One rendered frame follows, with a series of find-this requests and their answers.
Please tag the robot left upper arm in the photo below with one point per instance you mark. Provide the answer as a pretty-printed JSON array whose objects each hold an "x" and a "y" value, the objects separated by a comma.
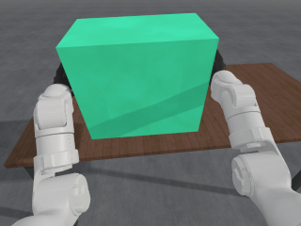
[{"x": 58, "y": 201}]

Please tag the robot right upper arm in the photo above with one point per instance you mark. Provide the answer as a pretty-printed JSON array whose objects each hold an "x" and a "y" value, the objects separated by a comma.
[{"x": 264, "y": 178}]

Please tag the left robot hand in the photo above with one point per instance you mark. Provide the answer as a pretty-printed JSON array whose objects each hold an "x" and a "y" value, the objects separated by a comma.
[{"x": 62, "y": 78}]

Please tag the robot right forearm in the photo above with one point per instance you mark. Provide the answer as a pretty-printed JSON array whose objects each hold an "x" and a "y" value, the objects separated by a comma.
[{"x": 243, "y": 116}]

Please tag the right robot hand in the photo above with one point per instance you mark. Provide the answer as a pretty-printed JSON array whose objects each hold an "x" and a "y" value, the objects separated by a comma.
[{"x": 218, "y": 66}]

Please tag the robot left forearm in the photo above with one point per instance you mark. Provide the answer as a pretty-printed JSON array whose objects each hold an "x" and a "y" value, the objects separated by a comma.
[{"x": 54, "y": 133}]

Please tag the carton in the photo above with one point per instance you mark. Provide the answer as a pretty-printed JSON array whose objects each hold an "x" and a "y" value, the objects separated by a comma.
[{"x": 139, "y": 75}]

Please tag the table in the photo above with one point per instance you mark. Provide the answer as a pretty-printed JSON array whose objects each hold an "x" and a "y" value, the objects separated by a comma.
[{"x": 278, "y": 96}]

